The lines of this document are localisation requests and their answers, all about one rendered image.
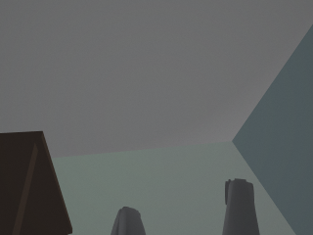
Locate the table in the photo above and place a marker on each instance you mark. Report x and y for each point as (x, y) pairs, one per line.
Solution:
(31, 200)

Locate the right robot thigh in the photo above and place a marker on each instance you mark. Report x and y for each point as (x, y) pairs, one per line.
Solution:
(240, 216)

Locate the left robot shin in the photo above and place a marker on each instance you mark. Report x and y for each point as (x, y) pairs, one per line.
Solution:
(115, 228)

